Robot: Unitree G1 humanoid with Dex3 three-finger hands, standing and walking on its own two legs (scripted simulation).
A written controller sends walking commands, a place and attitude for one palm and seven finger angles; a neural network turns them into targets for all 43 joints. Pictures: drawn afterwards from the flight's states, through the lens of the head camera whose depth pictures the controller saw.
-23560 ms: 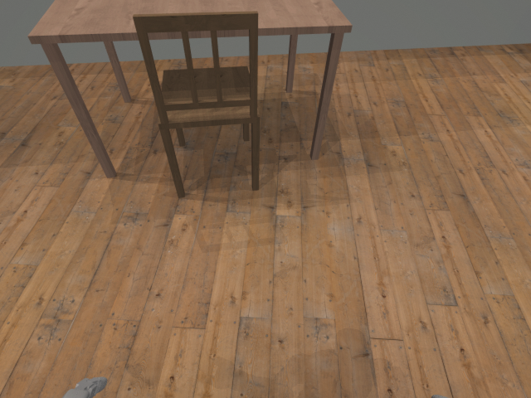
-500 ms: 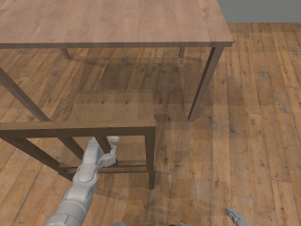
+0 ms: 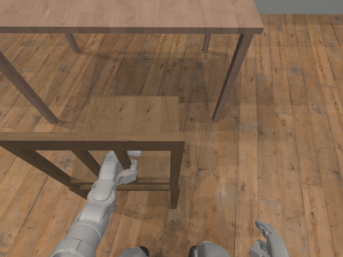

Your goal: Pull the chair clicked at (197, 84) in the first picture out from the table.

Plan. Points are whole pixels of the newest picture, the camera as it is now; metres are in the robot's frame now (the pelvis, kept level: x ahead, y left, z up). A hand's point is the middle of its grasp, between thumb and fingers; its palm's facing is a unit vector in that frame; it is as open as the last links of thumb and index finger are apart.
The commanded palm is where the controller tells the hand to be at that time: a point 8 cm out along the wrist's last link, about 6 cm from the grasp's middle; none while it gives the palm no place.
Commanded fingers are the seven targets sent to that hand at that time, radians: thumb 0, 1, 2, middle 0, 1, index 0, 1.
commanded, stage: step backward, pulling the chair out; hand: left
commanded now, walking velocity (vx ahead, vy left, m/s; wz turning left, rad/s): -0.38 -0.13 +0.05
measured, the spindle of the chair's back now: (94, 166) +0.34 +0.23 -0.10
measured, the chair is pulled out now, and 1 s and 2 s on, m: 0.37 0.60 0.64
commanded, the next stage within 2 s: stop walking, hand still on the chair in 0.66 s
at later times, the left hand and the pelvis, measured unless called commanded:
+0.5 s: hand (135, 218) +0.20 +0.09 -0.07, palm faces -0.09 -0.99 -0.13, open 5.1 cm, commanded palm +0.18 +0.14 -0.07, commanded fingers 0.00 0.90 0.90 -0.50 -1.45 -0.50 -1.45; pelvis -0.12 +0.00 +0.00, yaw +1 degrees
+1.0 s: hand out of the picture +0.08 +0.08 -0.07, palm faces -0.07 -0.99 -0.14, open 5.2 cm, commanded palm +0.07 +0.13 -0.05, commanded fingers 0.00 0.90 0.90 -0.50 -1.45 -0.50 -1.45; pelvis -0.23 -0.01 -0.01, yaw +0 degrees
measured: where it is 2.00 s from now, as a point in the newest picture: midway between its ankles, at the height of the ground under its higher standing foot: outside the picture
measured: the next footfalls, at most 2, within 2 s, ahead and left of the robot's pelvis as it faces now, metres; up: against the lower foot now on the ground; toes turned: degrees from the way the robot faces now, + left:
right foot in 0.06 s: +0.02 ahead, -0.13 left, +0.00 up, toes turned -3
left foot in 0.40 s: -0.10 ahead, +0.14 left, +0.00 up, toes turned +3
